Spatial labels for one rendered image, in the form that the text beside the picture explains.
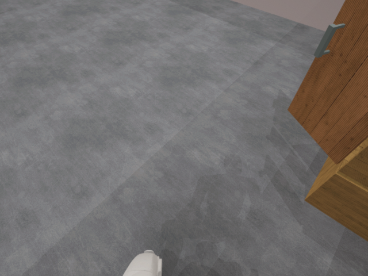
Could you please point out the handle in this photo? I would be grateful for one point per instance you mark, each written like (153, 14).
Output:
(326, 39)

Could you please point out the left robot thigh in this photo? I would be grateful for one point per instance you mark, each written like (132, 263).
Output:
(145, 264)

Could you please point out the cupboard door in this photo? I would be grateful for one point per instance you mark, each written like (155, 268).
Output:
(332, 102)

